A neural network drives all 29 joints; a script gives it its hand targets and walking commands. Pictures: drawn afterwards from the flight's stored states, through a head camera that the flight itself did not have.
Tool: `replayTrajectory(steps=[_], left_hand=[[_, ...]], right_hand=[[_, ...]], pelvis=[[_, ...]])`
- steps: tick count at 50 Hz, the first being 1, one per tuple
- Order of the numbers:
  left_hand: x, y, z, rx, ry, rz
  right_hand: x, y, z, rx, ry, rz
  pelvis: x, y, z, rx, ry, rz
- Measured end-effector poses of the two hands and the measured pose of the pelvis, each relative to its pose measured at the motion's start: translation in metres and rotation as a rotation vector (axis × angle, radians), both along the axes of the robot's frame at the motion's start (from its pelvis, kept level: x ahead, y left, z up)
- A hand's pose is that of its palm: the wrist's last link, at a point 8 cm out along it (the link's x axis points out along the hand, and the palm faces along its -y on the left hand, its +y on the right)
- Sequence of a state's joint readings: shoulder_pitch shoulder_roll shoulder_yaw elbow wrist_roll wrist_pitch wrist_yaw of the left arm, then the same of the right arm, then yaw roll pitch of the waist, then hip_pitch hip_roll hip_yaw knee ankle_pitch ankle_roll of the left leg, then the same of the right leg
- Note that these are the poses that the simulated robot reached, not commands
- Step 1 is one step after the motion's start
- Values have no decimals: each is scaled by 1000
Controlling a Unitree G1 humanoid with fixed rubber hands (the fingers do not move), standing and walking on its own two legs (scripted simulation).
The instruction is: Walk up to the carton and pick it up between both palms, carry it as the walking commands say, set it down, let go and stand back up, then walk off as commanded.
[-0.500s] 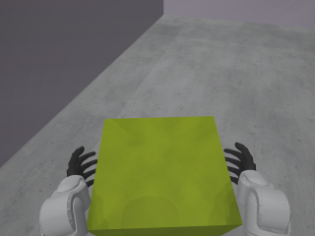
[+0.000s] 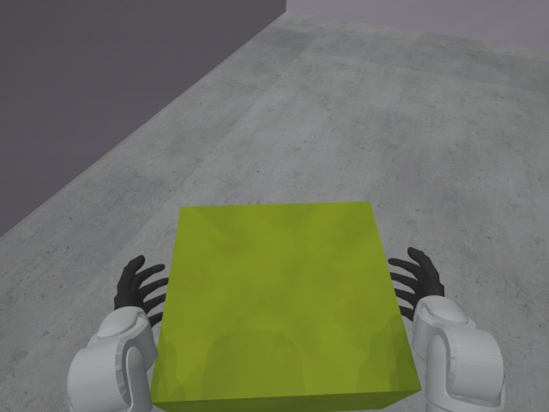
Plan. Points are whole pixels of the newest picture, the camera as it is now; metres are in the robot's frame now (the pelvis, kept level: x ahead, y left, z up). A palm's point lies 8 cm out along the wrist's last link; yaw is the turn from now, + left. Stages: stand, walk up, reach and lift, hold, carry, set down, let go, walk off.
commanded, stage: carry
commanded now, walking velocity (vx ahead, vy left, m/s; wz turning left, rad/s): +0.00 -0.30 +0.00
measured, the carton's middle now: (279, 306) +0.28 +0.01 +0.01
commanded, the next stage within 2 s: none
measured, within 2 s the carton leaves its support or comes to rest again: neither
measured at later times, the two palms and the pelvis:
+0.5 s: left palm (251, 368) +0.17 +0.04 +0.08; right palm out of the picture +0.17 -0.32 +0.09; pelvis -0.08 -0.15 -0.01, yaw +1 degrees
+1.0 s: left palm (409, 404) +0.13 -0.11 +0.10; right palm out of the picture +0.09 -0.48 +0.09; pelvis -0.14 -0.28 +0.01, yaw -2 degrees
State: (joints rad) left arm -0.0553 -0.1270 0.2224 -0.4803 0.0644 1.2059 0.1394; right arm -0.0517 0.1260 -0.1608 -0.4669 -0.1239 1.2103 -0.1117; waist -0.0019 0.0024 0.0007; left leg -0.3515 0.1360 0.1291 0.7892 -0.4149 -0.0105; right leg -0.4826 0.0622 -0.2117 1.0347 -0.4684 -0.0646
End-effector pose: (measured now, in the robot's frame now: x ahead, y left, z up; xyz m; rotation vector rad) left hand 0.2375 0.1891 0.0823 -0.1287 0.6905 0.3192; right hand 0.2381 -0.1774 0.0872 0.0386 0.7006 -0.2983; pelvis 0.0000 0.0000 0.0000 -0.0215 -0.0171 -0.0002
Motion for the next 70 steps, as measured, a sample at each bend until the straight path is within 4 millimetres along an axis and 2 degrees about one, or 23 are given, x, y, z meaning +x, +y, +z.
replayTrajectory(steps=[6,10,13,19,26,31,36,39,43,46,52,59,63,70], left_hand=[[-4,-45,16,20,-23,-22],[-5,-89,9,39,-27,-57],[-14,-114,7,41,-2,-79],[-35,-138,9,30,-28,-67],[-70,-147,-3,-12,-45,-4],[-91,-168,5,-4,-1,19],[-91,-205,17,12,-22,1],[-89,-238,13,27,-32,-22],[-96,-275,9,47,12,-71],[-101,-292,14,54,11,-88],[-118,-305,23,40,-51,-82],[-148,-298,24,30,-60,-42],[-167,-293,25,18,-36,-21],[-183,-296,40,26,-68,-5]], right_hand=[[-12,-45,10,14,-22,-20],[-27,-88,-2,19,-26,-59],[-44,-112,-9,27,2,-80],[-60,-137,-1,17,-27,-62],[-73,-147,2,-24,-42,1],[-85,-167,4,-7,3,20],[-92,-205,13,3,-19,4],[-99,-237,5,7,-28,-23],[-124,-273,-10,31,20,-73],[-136,-290,-8,42,17,-88],[-147,-304,9,27,-47,-72],[-164,-297,12,17,-55,-36],[-174,-293,18,16,-31,-20],[-184,-296,30,26,-62,-4]], pelvis=[[-13,-39,8,21,51,-26],[-28,-72,0,21,52,-58],[-38,-91,1,28,31,-49],[-57,-121,1,19,27,-26],[-78,-149,-8,-11,0,23],[-89,-172,5,-3,-15,12],[-99,-205,11,16,46,-9],[-107,-230,3,30,70,-34],[-121,-254,4,31,29,-43],[-129,-266,8,41,29,-47],[-144,-284,9,35,27,-21],[-164,-287,6,19,10,10],[-174,-287,12,29,12,14],[-184,-293,17,36,23,14]])
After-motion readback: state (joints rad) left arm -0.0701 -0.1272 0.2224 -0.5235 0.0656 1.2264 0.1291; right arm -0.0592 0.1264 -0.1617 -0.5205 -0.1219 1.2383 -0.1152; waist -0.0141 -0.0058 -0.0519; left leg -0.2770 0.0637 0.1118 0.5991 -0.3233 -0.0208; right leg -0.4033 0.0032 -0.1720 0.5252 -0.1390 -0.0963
